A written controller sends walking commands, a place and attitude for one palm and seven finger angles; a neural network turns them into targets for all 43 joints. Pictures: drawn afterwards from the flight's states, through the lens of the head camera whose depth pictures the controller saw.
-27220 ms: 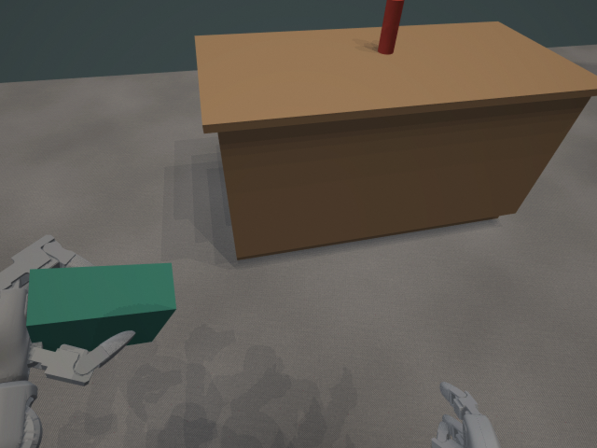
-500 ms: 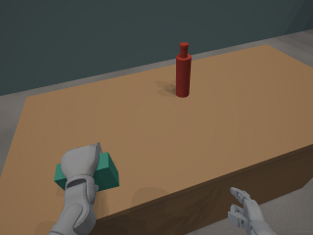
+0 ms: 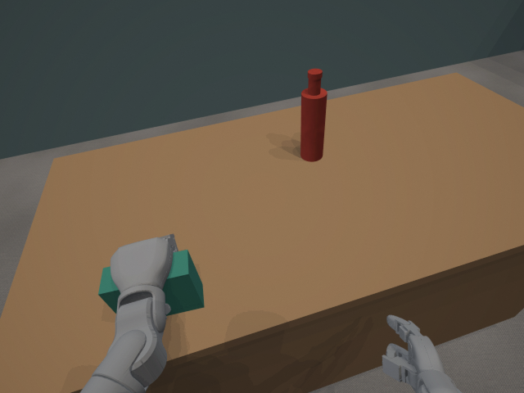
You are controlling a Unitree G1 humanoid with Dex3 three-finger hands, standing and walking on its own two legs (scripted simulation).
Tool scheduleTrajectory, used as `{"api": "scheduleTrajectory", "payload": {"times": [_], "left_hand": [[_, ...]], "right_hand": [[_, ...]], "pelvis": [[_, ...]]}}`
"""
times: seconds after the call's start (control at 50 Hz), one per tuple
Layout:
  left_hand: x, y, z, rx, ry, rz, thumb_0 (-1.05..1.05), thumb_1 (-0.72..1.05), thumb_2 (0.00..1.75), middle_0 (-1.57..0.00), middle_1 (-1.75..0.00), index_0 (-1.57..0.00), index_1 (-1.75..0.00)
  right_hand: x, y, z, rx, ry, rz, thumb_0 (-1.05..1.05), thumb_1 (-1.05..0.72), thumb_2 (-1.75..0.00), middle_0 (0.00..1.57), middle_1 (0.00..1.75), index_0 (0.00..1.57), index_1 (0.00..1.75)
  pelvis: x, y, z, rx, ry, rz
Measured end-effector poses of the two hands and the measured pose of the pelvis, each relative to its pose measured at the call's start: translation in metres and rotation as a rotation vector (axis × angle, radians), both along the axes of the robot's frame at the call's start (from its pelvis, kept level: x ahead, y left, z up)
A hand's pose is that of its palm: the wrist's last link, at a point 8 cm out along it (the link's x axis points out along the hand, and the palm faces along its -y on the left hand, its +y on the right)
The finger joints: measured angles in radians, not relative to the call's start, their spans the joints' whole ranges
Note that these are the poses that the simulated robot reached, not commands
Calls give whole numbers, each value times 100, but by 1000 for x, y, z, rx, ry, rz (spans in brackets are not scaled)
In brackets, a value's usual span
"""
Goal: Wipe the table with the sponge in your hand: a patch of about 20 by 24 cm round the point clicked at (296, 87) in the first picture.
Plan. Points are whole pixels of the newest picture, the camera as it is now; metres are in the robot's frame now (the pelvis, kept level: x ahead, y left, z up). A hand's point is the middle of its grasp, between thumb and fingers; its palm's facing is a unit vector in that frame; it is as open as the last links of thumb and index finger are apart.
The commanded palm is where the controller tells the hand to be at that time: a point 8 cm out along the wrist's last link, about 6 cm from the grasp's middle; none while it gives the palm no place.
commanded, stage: slide across to the third lane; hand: left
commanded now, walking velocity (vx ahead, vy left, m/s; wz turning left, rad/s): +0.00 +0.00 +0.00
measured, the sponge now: (160, 294) +0.27 +0.23 +0.00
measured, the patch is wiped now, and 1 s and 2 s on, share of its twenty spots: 0.65 0.65 0.90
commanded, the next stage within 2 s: wipe forward along the third lane in 0.74 s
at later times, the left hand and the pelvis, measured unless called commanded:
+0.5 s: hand (181, 271) +0.29 +0.19 +0.04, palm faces -0.02 -0.07 -1.00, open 9.3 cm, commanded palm +0.26 +0.15 +0.09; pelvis +0.00 -0.01 +0.00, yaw +1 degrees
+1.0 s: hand (205, 262) +0.31 +0.15 +0.04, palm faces -0.03 -0.07 -1.00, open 9.3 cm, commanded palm +0.28 +0.14 +0.08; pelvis -0.01 -0.02 +0.00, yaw +1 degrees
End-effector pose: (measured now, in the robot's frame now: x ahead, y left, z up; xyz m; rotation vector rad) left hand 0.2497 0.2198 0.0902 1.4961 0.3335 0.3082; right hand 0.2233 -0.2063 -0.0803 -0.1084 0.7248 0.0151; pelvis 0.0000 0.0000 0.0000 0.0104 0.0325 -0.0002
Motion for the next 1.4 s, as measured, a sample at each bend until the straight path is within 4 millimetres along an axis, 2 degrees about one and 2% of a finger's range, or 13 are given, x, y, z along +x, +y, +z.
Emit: {"api": "scheduleTrajectory", "payload": {"times": [0.22,0.36,0.78,0.98,1.18,1.4], "left_hand": [[5,-5,3,-2,17,-9,2,-44,110,-75,-145,-81,-141],[10,-26,3,-6,8,-74,0,-44,110,-75,-145,-81,-139],[38,-67,4,-15,11,-100,-1,-45,110,-77,-144,-82,-138],[42,-69,2,-22,18,-85,0,-46,110,-77,-143,-83,-137],[57,-69,3,-11,34,-74,-1,-50,114,-80,-141,-86,-135],[83,-67,3,6,51,-57,0,-51,115,-81,-141,-86,-135]], "right_hand": [[5,6,0,9,-9,18,2,-90,-90,20,30,20,30],[5,6,0,18,-5,21,2,-90,-90,20,30,19,30],[6,2,3,41,9,31,2,-91,-90,20,30,20,30],[1,-7,3,24,26,14,1,-91,-90,20,30,20,30],[-17,-19,-4,-20,66,-28,1,-91,-90,20,30,20,30],[-61,-35,-22,-46,152,-107,1,-91,-90,20,30,20,30]], "pelvis": [[-1,-2,1,0,-11,18],[-1,-3,2,1,-21,17],[-5,-12,3,4,-16,17],[-5,-15,3,4,-13,11],[-13,-17,2,7,9,12],[-22,-19,0,12,48,-1]]}}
